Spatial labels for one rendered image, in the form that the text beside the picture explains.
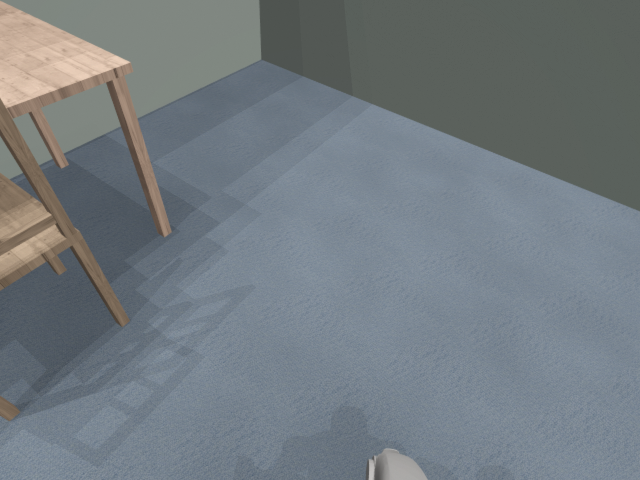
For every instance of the table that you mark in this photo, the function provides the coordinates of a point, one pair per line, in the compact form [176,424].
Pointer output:
[41,64]

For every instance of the chair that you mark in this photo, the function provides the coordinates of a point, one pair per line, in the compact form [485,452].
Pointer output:
[32,233]

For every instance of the robot right thigh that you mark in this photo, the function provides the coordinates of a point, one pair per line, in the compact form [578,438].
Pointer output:
[393,466]

